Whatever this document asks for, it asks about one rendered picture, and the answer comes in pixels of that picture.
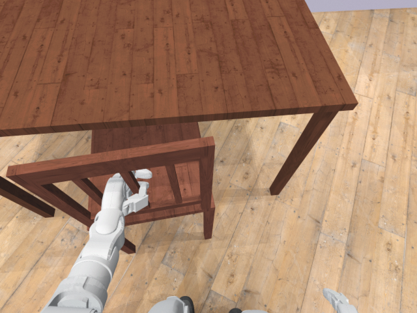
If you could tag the left robot hand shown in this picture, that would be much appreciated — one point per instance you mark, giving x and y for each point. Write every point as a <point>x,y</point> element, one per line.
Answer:
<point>117,192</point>

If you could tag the robot left forearm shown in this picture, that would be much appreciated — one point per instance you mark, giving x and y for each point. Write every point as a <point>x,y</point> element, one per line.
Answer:
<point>87,284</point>

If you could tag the chair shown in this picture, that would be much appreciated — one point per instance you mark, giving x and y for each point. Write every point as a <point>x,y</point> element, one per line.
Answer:
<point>181,163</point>

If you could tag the left robot foot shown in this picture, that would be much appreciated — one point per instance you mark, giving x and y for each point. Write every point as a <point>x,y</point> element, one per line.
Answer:
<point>187,300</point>

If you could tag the table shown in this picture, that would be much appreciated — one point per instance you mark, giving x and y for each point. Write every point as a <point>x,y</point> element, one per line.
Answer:
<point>73,65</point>

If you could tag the right robot hand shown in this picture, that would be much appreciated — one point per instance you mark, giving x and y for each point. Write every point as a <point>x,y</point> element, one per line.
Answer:
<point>339,302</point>

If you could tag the left robot thigh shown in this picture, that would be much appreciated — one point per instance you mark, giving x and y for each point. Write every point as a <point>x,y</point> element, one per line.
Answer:
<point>170,306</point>

